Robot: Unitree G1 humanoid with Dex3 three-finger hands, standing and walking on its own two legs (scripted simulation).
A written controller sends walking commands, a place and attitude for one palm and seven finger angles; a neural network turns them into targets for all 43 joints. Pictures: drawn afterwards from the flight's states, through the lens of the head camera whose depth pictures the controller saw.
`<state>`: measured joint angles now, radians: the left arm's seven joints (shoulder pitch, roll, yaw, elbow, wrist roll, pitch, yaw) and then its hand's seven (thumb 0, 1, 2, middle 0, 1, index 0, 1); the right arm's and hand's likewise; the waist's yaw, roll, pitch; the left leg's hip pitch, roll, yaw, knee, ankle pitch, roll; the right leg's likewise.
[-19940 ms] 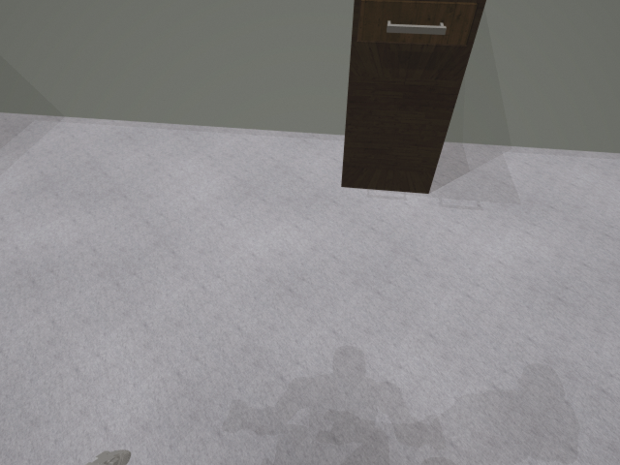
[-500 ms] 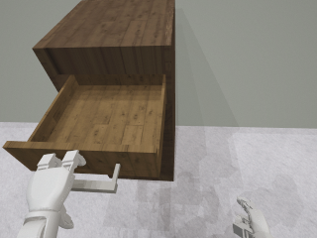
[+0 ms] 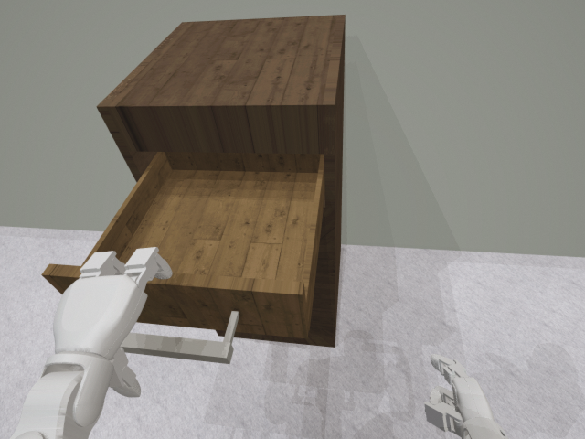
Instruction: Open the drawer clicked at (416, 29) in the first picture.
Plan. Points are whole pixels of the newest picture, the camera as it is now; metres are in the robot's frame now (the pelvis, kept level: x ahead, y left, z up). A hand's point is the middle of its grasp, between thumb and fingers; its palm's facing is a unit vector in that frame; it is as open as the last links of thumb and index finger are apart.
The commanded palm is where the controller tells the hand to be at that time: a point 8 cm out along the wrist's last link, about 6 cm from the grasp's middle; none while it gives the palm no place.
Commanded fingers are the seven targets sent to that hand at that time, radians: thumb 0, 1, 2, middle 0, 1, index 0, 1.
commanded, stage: lift the hand off the handle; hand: left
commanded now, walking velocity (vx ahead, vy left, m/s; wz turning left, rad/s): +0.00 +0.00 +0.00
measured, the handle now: (169, 330) +0.24 +0.24 +0.01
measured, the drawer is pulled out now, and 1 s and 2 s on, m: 0.30 0.30 0.30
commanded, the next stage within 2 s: draw the hand back to the body in 0.52 s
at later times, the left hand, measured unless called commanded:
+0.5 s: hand (101, 293) +0.21 +0.25 +0.16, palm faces +0.14 -0.06 -0.99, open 13.8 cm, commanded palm +0.17 +0.25 +0.21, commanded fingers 0.00 -0.50 0.30 -0.30 -1.20 -0.30 -1.20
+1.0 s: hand (85, 312) +0.19 +0.26 +0.15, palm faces +0.09 -0.06 -0.99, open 13.8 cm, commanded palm +0.15 +0.26 +0.21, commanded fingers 0.00 -0.50 0.30 -0.30 -1.20 -0.30 -1.20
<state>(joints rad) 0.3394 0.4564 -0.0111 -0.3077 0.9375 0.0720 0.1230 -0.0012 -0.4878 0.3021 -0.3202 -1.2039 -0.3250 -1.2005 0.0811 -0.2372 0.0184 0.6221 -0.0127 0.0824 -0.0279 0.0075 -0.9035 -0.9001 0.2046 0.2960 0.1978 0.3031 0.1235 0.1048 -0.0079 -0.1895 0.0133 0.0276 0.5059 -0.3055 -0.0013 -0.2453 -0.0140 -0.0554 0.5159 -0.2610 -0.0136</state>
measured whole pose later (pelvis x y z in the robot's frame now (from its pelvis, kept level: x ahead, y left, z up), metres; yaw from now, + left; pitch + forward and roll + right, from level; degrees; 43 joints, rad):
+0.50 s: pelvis -0.01 +0.01 +0.01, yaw +0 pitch -4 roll +0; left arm 0.27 0.55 0.06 -0.45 0.84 0.12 -0.04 0.00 -0.49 0.30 -0.32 -1.20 -0.32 -1.20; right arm 0.06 -0.27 0.04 0.62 0.02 0.09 -0.01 0.01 -0.90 -0.90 0.20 0.30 0.20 0.30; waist 0.12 0.13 0.02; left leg -0.10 0.00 0.02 0.41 -0.25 0.01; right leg -0.14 -0.02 -0.06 0.41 -0.20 -0.01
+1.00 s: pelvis -0.02 +0.00 +0.01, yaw +1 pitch -3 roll +0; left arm 0.32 0.57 0.13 -0.42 0.79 0.05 -0.04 0.00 -0.49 0.30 -0.32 -1.20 -0.32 -1.20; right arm 0.10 -0.27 0.03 0.62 0.01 0.06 -0.02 0.01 -0.90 -0.90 0.20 0.30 0.20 0.30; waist 0.12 0.12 0.04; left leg -0.12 0.01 0.02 0.43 -0.25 0.00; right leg -0.16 -0.02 -0.06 0.42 -0.19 -0.01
